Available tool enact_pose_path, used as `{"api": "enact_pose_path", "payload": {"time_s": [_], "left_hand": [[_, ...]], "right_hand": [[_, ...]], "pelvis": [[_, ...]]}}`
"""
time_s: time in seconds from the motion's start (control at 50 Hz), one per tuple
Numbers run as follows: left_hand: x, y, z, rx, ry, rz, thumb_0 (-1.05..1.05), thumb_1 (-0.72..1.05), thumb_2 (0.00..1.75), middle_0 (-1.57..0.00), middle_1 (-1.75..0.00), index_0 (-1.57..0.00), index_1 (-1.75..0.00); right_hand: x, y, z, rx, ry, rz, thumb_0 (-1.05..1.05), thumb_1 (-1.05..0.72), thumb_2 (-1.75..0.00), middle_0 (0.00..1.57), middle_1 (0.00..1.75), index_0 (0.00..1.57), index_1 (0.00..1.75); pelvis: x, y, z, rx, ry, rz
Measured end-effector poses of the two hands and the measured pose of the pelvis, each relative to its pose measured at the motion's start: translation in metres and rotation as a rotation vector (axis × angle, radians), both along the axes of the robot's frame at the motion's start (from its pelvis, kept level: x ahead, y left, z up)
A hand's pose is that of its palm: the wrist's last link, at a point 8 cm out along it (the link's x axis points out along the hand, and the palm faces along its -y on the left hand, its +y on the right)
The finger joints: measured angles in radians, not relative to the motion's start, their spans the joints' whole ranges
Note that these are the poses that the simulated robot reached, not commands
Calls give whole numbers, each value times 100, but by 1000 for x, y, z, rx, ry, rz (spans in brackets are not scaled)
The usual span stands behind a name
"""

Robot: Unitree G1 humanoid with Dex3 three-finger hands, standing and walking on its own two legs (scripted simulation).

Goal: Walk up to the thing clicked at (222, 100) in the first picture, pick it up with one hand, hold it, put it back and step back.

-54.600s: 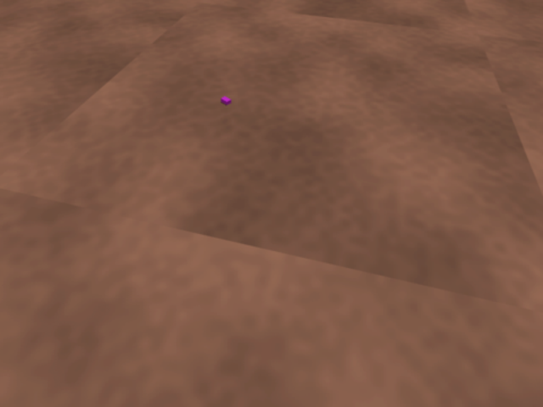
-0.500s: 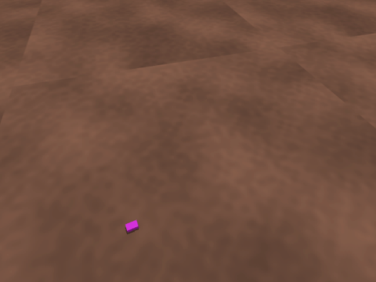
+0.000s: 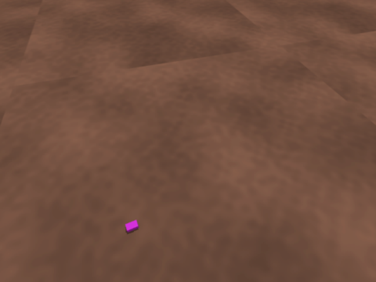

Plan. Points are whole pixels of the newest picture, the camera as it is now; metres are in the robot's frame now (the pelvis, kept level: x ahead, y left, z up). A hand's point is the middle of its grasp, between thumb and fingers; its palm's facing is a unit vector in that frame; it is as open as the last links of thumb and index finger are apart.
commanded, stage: stand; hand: left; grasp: from above
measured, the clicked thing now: (132, 226) +0.52 +0.29 -0.77
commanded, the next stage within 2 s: rise first in 0.20 s
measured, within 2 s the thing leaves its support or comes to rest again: neither
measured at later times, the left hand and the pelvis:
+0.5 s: hand out of the picture +0.15 +0.24 -0.16, palm faces -0.01 -0.94 -0.34, open 8.1 cm; pelvis -0.01 +0.00 -0.02, yaw -1 degrees
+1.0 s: hand out of the picture +0.14 +0.27 -0.24, palm faces -0.18 -0.86 -0.47, open 11.1 cm; pelvis -0.02 +0.02 -0.10, yaw -3 degrees
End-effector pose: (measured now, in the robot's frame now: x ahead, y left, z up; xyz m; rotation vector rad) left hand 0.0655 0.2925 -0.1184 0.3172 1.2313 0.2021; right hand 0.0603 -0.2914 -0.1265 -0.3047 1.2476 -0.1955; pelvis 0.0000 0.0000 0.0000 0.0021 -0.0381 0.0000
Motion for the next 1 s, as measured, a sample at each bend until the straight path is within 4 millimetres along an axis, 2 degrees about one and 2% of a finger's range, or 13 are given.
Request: {"api": "enact_pose_path", "payload": {"time_s": [0.34,0.42,0.5,0.6,0.68,0.78,1.0], "left_hand": [[5,-3,1,1,-12,4,0,90,90,-20,-31,-20,-31],[36,-8,-1,-8,-104,7,1,80,87,-24,-39,-24,-39],[71,-5,-10,-3,-132,-36,1,61,77,-32,-51,-33,-50],[91,-3,-17,25,-135,-88,0,32,65,-44,-58,-45,-57],[89,-2,-29,42,-102,-111,0,14,58,-53,-57,-54,-56],[81,5,-50,69,-99,-134,0,1,55,-58,-55,-58,-55],[70,16,-80,122,-109,-230,0,-10,57,-58,-57,-57,-58]], "right_hand": [[6,-5,2,-5,-20,-4,1,-90,-90,20,30,21,30],[15,5,2,7,-128,-15,1,-88,-89,20,30,20,30],[18,17,-2,26,-181,-22,1,-87,-89,20,30,20,30],[16,28,-7,50,-225,-48,1,-88,-89,20,30,21,30],[18,34,-14,57,-258,-50,1,-93,-90,20,30,21,30],[25,38,-28,45,-288,-34,1,-97,-91,20,30,21,30],[58,55,-58,39,-378,23,1,-97,-91,20,30,21,30]], "pelvis": [[2,-3,-1,-1,15,-3],[-6,-3,-6,-3,63,-6],[-13,-4,-16,-3,128,-20],[-14,1,-27,-4,171,-38],[-13,6,-38,-7,207,-47],[-13,12,-59,-11,259,-51],[-17,22,-100,-27,355,-52]]}}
